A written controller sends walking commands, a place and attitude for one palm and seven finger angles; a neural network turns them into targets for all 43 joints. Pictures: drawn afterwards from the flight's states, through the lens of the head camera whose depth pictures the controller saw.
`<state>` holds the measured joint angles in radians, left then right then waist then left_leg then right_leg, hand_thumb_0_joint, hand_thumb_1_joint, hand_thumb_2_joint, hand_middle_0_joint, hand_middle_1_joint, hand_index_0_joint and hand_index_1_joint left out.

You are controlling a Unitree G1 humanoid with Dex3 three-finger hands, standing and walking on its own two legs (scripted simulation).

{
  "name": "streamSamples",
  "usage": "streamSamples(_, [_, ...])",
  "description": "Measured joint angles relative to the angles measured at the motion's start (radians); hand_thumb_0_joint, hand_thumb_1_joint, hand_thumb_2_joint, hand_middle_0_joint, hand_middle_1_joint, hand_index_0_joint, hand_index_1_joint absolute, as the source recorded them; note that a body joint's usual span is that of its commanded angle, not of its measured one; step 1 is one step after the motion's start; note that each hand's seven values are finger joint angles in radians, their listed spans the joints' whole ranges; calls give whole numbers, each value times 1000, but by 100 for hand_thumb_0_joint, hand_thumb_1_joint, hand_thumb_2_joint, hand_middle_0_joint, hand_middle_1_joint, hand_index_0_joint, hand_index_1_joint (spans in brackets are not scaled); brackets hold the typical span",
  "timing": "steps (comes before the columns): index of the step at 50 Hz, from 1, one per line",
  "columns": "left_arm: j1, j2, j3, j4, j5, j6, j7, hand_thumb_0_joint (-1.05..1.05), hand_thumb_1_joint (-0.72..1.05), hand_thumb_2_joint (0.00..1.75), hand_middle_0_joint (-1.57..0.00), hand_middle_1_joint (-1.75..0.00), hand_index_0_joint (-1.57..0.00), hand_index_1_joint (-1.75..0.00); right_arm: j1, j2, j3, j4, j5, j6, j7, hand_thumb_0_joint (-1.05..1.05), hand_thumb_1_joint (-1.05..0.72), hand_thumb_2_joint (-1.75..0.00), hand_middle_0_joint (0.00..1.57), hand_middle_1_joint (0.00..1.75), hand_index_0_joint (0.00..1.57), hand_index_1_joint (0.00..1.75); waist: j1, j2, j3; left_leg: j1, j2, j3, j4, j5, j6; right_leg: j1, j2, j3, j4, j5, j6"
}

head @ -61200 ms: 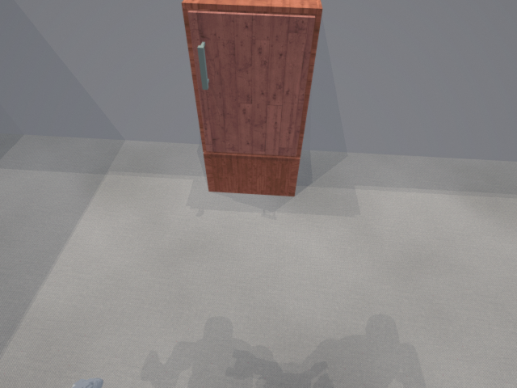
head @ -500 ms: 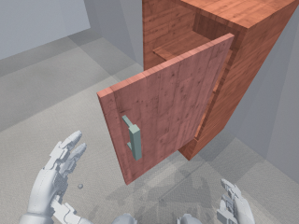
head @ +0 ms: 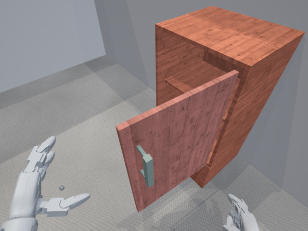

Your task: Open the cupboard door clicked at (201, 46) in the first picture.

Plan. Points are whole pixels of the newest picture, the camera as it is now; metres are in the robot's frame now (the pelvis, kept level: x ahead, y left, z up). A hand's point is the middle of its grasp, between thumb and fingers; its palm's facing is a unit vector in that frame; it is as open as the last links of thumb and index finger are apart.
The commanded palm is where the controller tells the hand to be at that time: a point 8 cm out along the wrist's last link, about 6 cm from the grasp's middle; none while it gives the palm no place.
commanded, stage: draw the hand back to the body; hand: left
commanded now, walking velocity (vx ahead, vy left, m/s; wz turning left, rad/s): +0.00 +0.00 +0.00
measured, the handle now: (145, 166) +0.31 +0.07 -0.02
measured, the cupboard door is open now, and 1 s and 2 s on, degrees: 85 85 85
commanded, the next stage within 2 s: step back with the hand held close in 0.76 s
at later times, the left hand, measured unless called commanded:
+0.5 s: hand (31, 155) +0.20 +0.25 +0.19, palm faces +0.46 -0.79 -0.41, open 8.0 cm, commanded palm +0.15 +0.28 +0.19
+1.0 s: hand (32, 156) +0.20 +0.25 +0.19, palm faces +0.44 -0.78 -0.44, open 7.4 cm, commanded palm +0.14 +0.28 +0.20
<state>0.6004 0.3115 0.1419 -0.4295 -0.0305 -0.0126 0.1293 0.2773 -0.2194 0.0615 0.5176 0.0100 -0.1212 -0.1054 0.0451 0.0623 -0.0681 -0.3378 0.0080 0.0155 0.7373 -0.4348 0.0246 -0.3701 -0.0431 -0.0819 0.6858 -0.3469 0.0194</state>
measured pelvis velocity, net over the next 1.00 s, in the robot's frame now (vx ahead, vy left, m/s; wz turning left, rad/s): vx -0.01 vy -0.02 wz -0.03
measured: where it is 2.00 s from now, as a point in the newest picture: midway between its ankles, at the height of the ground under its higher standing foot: outside the picture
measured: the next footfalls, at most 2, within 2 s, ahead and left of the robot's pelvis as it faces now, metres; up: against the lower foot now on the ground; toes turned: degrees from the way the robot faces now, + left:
none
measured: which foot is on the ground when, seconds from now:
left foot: down 0.00-1.00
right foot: down 0.00-1.00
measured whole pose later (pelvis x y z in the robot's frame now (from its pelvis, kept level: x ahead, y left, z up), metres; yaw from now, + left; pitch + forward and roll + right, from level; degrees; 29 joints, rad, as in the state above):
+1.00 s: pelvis -0.01 -0.02 +0.03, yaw -1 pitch -3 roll -1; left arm 0.44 0.35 0.39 -0.36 -0.04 -0.15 0.11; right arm 0.18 -0.23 0.03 0.63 -0.01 -0.09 -0.07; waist 0.04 0.07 0.03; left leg -0.11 0.04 0.03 0.44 -0.28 0.00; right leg -0.14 0.01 -0.07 0.37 -0.18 -0.01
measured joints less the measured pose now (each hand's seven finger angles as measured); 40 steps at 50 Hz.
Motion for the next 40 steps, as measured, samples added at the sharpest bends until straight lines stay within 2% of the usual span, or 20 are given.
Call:
streamSamples(10, [-49,18,90,-1,-7,-21,-5,0,29,63,-18,-30,-19,-31,-39,-4,-9,67,-9,-17,17,2,-91,-89,20,30,20,30,14,5,49,171,0,11,-175,69,-5,161,8,7,-160,63,-2])
streamSamples(22, [-131,41,206,-3,-22,-59,-10,1,70,81,-20,-30,-20,-31,-77,-12,-29,103,-17,-12,28,2,-91,-89,20,30,20,30,29,6,84,266,12,15,-281,118,-18,251,25,9,-259,108,-15])
streamSamples(29, [-131,17,193,21,-25,-65,-20,1,84,87,-20,-30,-21,-31,-81,-14,-39,113,-19,5,35,2,-91,-89,20,30,20,30,26,9,94,284,17,19,-308,134,-23,265,32,12,-281,123,-20])
streamSamples(40, [-122,22,188,24,-21,-70,-21,2,89,89,-21,-30,-21,-31,-72,-9,-44,135,-20,-4,30,2,-91,-89,20,30,20,30,25,10,102,300,26,19,-320,145,-30,282,41,11,-297,136,-29])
